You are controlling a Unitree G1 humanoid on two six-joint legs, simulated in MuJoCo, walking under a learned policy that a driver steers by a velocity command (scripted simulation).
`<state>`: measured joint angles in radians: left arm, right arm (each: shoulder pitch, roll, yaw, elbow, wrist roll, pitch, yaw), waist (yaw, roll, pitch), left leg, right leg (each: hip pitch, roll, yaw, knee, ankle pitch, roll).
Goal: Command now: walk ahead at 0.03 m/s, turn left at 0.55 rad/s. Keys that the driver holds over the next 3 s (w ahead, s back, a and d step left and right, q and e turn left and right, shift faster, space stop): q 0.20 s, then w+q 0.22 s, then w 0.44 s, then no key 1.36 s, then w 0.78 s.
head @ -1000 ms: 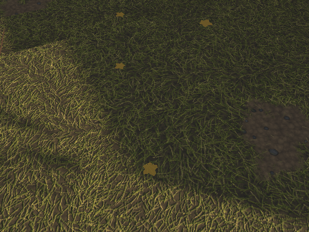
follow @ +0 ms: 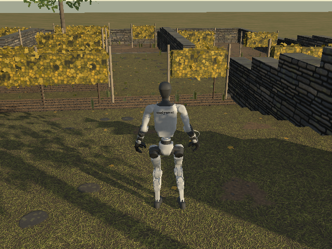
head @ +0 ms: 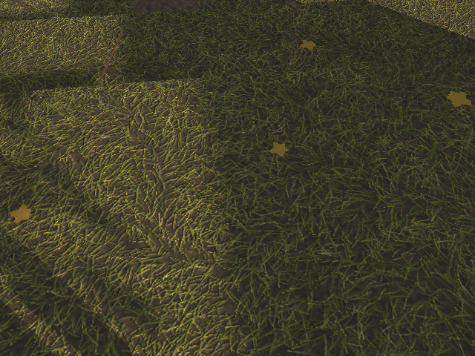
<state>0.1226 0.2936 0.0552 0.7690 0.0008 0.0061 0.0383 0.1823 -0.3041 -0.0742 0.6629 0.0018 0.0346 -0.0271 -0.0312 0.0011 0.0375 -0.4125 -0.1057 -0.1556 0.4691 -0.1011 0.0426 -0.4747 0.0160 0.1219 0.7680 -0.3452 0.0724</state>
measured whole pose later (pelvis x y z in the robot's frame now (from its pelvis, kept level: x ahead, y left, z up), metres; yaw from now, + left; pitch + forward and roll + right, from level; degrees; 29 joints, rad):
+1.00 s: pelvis +0.24 +0.09 -0.01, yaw +22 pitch +2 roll +1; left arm 0.01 0.27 0.03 0.71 0.00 -0.10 -0.07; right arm 0.44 -0.30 -0.06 0.79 0.01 -0.04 -0.02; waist -0.08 -0.03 0.04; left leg 0.12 -0.03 -0.01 0.29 -0.44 0.02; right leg -0.56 -0.01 -0.01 0.48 0.09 -0.05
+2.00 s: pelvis +0.39 +0.16 +0.00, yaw +21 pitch -2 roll +0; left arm 0.11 0.25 0.03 1.07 0.00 0.02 0.03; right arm 0.20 -0.24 -0.03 0.95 -0.01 0.00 -0.03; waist 0.01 0.00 0.04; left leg -0.16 0.00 0.00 0.48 -0.30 0.00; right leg -0.19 -0.01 -0.01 0.49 -0.26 0.01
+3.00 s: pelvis +0.65 +0.28 -0.01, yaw +20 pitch +1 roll +0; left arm 0.42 0.23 0.03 1.07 -0.02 -0.08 0.00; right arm 0.01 -0.24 -0.05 0.87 0.02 -0.10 0.04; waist 0.04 -0.01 0.05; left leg -0.46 -0.03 0.07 0.59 -0.15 0.08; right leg -0.15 -0.01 0.06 1.07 -0.46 -0.03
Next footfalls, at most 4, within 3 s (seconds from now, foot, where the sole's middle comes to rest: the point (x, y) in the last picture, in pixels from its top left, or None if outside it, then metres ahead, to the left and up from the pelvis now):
0.10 right None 0.08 -0.15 -0.77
0.56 left None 0.07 0.14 -0.77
1.02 right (215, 342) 0.48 0.06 -0.77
1.36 left None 0.37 0.28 -0.77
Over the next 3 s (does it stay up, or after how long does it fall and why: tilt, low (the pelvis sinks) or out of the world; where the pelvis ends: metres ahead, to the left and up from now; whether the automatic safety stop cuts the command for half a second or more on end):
stays up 0.65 0.28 -0.01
